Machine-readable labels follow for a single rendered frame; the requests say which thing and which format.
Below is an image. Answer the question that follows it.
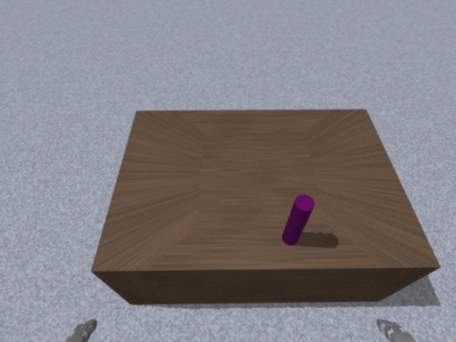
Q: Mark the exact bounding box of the right robot hand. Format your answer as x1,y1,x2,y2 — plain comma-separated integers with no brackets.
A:
376,318,415,342

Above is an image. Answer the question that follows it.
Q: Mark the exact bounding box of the left robot hand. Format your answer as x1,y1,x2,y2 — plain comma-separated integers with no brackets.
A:
64,319,97,342

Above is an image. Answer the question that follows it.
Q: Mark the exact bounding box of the can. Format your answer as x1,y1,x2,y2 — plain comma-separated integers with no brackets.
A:
282,195,315,245

